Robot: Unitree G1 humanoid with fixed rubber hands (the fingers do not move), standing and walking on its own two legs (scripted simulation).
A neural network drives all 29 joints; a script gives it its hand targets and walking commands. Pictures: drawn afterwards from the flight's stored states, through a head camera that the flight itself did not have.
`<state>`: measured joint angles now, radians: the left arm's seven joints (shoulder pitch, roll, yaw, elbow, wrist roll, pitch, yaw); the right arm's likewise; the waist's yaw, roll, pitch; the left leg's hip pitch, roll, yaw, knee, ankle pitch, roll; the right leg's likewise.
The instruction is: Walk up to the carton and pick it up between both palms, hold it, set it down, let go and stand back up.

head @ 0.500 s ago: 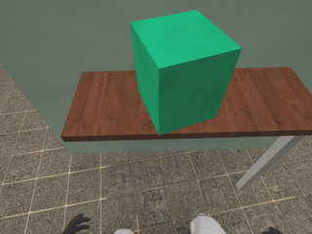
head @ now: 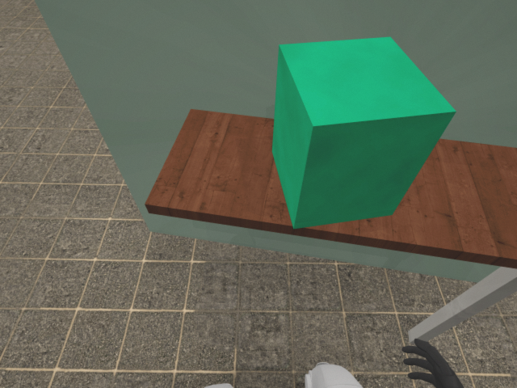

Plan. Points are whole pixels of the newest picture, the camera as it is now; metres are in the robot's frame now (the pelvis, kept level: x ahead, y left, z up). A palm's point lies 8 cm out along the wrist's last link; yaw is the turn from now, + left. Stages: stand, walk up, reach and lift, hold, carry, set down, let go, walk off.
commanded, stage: walk up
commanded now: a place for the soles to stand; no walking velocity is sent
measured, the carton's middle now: (340, 136) +0.52 -0.12 +0.08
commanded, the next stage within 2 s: none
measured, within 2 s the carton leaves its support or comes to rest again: neither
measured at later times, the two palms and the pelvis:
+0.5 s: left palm out of the picture +0.12 +0.25 -0.08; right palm out of the picture +0.07 -0.26 -0.09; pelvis +0.00 +0.01 +0.01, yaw -8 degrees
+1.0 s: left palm (115, 364) +0.18 +0.25 -0.08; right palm out of the picture +0.06 -0.27 -0.10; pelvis +0.02 +0.02 +0.00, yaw -13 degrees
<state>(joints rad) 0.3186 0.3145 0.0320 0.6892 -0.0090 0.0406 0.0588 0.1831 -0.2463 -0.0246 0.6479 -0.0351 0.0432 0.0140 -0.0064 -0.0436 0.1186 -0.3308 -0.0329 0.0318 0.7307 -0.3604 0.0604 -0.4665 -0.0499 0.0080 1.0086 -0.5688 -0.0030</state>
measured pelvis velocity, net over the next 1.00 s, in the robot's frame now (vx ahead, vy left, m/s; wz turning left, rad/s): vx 0.02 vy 0.02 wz -0.24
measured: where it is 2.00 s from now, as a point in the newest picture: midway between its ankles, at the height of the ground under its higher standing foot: outside the picture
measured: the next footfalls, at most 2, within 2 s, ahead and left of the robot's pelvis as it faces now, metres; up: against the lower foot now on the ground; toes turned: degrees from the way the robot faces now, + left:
right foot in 0.12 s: +0.05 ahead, -0.12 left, +0.00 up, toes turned -5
